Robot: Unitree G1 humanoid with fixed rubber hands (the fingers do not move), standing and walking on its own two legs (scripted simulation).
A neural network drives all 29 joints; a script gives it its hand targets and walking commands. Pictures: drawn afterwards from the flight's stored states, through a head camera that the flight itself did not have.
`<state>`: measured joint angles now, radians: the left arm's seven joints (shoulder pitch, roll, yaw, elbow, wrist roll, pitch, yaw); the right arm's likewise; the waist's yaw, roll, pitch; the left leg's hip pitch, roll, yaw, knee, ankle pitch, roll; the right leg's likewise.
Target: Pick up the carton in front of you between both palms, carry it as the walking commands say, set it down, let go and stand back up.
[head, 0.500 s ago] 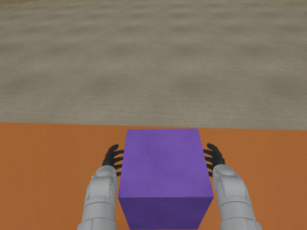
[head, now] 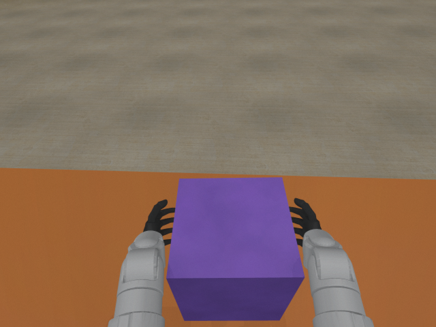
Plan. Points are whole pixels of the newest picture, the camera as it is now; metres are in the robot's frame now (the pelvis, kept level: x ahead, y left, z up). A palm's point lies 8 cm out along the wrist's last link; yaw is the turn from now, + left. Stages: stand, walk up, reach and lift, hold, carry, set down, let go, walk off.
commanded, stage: reach and lift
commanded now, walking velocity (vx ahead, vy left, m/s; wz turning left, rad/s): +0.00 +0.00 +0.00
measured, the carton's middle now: (231, 252) +0.30 +0.00 -0.04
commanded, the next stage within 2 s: hold in 0.40 s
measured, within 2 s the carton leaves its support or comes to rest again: neither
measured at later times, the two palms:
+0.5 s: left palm (151, 237) +0.29 +0.15 +0.04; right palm (314, 235) +0.29 -0.15 +0.04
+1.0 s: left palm (151, 238) +0.28 +0.15 +0.05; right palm (317, 237) +0.28 -0.15 +0.05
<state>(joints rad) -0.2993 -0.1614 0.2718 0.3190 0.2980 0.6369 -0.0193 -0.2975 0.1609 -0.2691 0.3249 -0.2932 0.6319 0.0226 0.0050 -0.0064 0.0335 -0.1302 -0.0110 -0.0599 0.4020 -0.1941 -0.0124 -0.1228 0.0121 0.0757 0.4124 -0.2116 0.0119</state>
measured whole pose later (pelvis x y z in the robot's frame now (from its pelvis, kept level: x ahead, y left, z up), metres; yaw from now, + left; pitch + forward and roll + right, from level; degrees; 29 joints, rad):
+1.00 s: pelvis -0.01 +0.00 +0.00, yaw +0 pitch -8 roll +0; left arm -0.29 -0.16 0.24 0.23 0.27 0.75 -0.01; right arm -0.29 0.16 -0.24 0.22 -0.27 0.75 0.02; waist 0.00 0.00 0.06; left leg -0.06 -0.01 -0.07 0.38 -0.18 -0.01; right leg -0.05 0.01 0.07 0.38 -0.19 0.01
